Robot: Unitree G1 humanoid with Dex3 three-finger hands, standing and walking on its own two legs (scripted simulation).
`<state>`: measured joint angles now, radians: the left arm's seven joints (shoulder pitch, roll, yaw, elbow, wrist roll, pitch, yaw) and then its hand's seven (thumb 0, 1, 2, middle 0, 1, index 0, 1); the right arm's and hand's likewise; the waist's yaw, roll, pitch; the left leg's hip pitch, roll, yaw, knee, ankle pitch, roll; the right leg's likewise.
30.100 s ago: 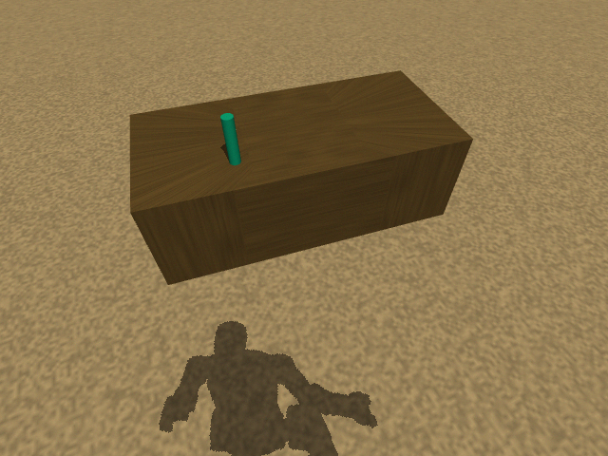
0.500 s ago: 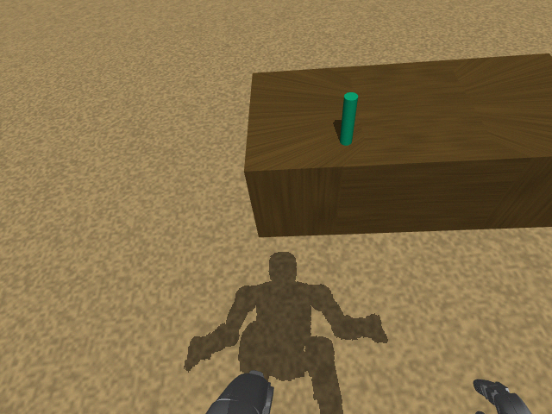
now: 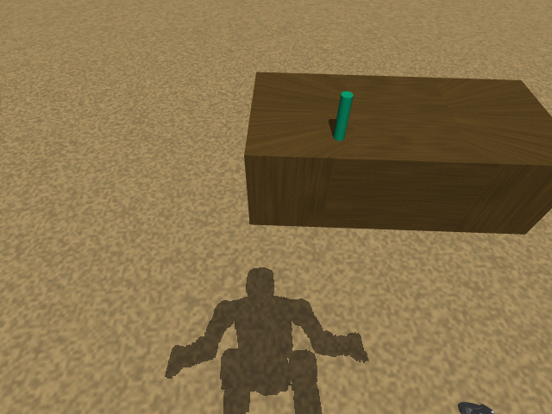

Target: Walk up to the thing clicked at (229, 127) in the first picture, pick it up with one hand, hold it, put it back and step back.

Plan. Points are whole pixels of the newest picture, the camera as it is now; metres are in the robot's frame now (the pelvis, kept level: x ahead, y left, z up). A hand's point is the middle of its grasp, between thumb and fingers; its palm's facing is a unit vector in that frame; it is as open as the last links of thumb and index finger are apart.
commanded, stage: step back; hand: right
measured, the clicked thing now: (342, 117) +1.09 -0.23 -0.25
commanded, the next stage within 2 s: stand in 0.88 s
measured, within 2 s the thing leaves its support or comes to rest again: neither
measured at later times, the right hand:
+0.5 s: hand out of the picture +0.09 -0.22 -0.14, palm faces -0.01 +0.94 -0.34, open 7.4 cm
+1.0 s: hand out of the picture +0.15 -0.21 -0.13, palm faces +0.01 +0.93 -0.36, open 7.4 cm
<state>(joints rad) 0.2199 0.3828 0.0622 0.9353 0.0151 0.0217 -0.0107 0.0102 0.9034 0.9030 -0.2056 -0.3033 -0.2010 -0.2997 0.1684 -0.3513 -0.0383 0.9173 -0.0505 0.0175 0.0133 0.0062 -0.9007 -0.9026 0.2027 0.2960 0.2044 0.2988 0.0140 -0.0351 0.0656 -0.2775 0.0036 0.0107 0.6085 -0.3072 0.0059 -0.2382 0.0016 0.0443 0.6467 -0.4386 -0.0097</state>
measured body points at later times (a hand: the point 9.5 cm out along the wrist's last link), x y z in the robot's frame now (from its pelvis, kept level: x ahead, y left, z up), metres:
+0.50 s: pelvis +0.01 +0.03 +0.01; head +0.03 +0.03 +0.45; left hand +0.07 +0.36 -0.12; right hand +0.09 -0.27 -0.12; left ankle +0.03 +0.15 -0.73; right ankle +0.01 -0.10 -0.71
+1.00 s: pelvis +0.05 +0.04 +0.01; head +0.07 +0.05 +0.46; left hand +0.18 +0.34 -0.11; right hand +0.15 -0.26 -0.11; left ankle +0.04 +0.15 -0.73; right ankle +0.03 -0.10 -0.73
